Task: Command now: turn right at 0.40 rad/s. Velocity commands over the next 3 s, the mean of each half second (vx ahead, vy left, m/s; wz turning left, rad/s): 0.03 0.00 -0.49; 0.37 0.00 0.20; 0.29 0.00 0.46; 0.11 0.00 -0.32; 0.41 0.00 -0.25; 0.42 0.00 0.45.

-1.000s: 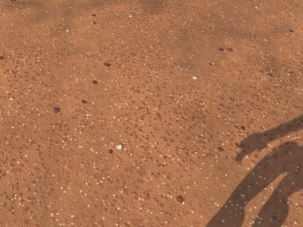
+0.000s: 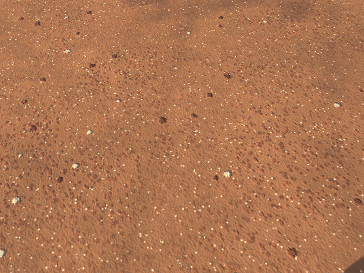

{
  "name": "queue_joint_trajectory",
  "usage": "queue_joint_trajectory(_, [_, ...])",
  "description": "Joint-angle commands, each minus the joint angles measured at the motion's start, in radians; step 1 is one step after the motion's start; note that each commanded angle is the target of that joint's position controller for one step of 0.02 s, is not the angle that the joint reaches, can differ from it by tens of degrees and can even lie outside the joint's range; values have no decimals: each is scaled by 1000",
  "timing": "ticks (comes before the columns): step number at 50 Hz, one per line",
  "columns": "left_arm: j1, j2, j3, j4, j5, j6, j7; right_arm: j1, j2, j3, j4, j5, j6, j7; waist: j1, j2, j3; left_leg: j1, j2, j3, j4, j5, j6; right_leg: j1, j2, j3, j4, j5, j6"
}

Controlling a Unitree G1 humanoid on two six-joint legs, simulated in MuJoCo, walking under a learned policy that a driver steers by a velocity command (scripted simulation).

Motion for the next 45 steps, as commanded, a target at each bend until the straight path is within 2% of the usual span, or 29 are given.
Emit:
queue_joint_trajectory(1, [83, 275, 67, -42, 2, -25, 1, -60, -88, -30, -104, 6, 0, -10, 22, -275, -42, -253, -47, -2, 286, -182, -37, 121, -372, 519, -206, 717, -224])
queue_joint_trajectory(2, [134, 234, 60, -28, 3, -27, -1, -57, -94, -29, -95, -6, 10, -13, 33, -187, -65, -286, -22, -92, 465, -327, -44, 141, -401, 531, -210, 760, -300])
queue_joint_trajectory(3, [95, 207, 60, -35, -6, -25, 3, -37, -95, -30, -80, -2, 13, -8, 5, -118, -49, -304, 2, -118, 535, -268, -51, 129, -344, 445, -202, 694, -291])
queue_joint_trajectory(4, [26, 183, 56, -55, -5, -16, 8, -32, -105, -33, -71, 2, 11, -3, -19, -87, -30, -318, 20, -126, 538, -198, -61, 113, -277, 381, -205, 615, -245])
queue_joint_trajectory(5, [-10, 171, 54, -69, -9, -11, 13, -39, -122, -38, -75, -1, 8, 3, -29, -99, -25, -333, 31, -127, 519, -152, -72, 124, -238, 350, -205, 592, -211])
queue_joint_trajectory(7, [-5, 163, 55, -74, -8, -6, 11, -29, -124, -36, -74, -6, 7, 16, -23, -111, -75, -316, 23, -107, 487, -112, -98, 162, -189, 310, -186, 640, -190])
queue_joint_trajectory(11, [57, 200, 72, -61, -4, -1, 11, -70, -110, -27, -103, 4, 9, 15, 15, -117, -85, -323, 23, -100, 367, -111, -118, 189, -192, 359, -167, 603, -197])
queue_joint_trajectory(16, [20, 225, 85, -82, 6, 8, 3, -73, -124, -24, -130, 10, 2, 8, 17, -153, -92, -222, 5, -109, 244, -97, -100, 100, -179, 434, -148, 546, -176])
queue_joint_trajectory(19, [-37, 233, 89, -98, 5, 13, -4, -23, -130, -24, -133, 14, -10, 4, -11, -171, -96, -107, -12, -118, 108, -81, -81, 42, -158, 485, -126, 535, -138])
queue_joint_trajectory(21, [-93, 221, 89, -111, -5, 17, -5, 79, -121, -22, -111, 4, -26, -1, -83, -131, -111, 110, -11, -110, -151, 22, -65, -93, -80, 481, -90, 150, -78])
queue_joint_trajectory(22, [-81, 154, 72, -128, -6, 12, -6, 114, -188, -36, -107, -9, -34, -13, -85, 39, -106, 227, 155, -294, -296, -132, -33, -247, 17, 384, 56, -161, -24])
queue_joint_trajectory(23, [-48, 89, 54, -148, 0, 5, -3, 113, -293, -54, -125, -16, -34, -12, -72, 238, -114, 262, 404, -653, -411, -391, 58, -410, 181, 184, 288, -334, 6])
queue_joint_trajectory(24, [-54, 163, 63, -144, 29, -2, 0, 100, -289, -57, -112, -34, -31, -4, -54, 167, -58, 110, 430, -728, -438, -494, 126, -415, 100, 201, 414, -264, 1])
queue_joint_trajectory(25, [-49, 179, 69, -127, 28, -9, -5, 61, -215, -40, -114, -28, -36, 5, -25, 112, 5, 47, 383, -677, -434, -502, 135, -403, 73, 214, 461, -197, -5])
queue_joint_trajectory(26, [-19, 161, 64, -100, 27, -15, -15, 27, -156, -25, -110, -18, -43, 14, -2, 101, 41, 30, 317, -575, -441, -418, 112, -389, 56, 206, 465, -129, 5])
queue_joint_trajectory(27, [8, 147, 57, -79, 33, -20, -25, 31, -134, -18, -101, -14, -52, 19, 2, 129, 27, 52, 263, -497, -444, -324, 94, -365, 53, 177, 467, -85, 17])
queue_joint_trajectory(29, [-8, 144, 50, -70, 50, -31, -42, 91, -135, -20, -65, -1, -70, 27, -12, 124, 18, 100, 213, -423, -428, -182, 107, -377, 21, 95, 457, -25, 33])
queue_joint_trajectory(30, [-44, 136, 45, -79, 51, -35, -46, 124, -137, -22, -49, 4, -77, 32, -25, 113, 15, 126, 208, -418, -423, -142, 120, -394, 1, 55, 429, -8, 44])
queue_joint_trajectory(33, [-165, 104, 26, -114, 38, -49, -49, 219, -151, -34, -8, 5, -86, 38, -74, 115, 26, 162, 212, -425, -412, -48, 152, -416, -22, 11, 290, 1, 78])
queue_joint_trajectory(37, [-249, 85, 10, -148, 25, -68, -44, 287, -168, -49, 25, -2, -86, 38, -99, 123, 18, 142, 219, -443, -369, 14, 172, -342, -9, -9, 113, -31, 79])
queue_joint_trajectory(39, [-246, 86, 8, -158, 16, -76, -36, 286, -171, -56, 27, -4, -86, 42, -87, 120, 8, 92, 224, -462, -338, 56, 171, -259, 3, -15, 49, -26, 64])
queue_joint_trajectory(40, [-220, 85, 8, -157, 11, -81, -30, 271, -171, -58, 23, -3, -85, 44, -67, 116, 1, 51, 219, -466, -315, 92, 161, -186, 11, -15, 1, -3, 54])
queue_joint_trajectory(42, [-81, 88, 13, -118, 11, -97, -11, 222, -164, -61, 11, 8, -84, 42, 16, 72, -34, -94, 166, -439, -208, 149, 110, 97, 17, -7, -152, 108, 36])
queue_joint_trajectory(43, [32, 142, 30, -92, 21, -109, 7, 197, -137, -57, -5, 17, -94, 41, 68, 9, -96, -224, 106, -388, -70, 127, 70, 308, -71, 77, -170, 76, 16])
queue_joint_trajectory(44, [169, 251, 56, -87, 42, -112, 24, 175, -46, -34, -51, 36, -104, 46, 130, -198, -216, -384, -3, -237, 232, -55, 17, 506, -339, 372, -269, -222, -39])
queue_joint_trajectory(45, [177, 309, 74, -68, 35, -97, 26, 187, -73, -40, -70, 20, -93, 39, 96, -261, -184, -499, -48, -141, 423, -230, 16, 400, -470, 643, -372, -429, -112])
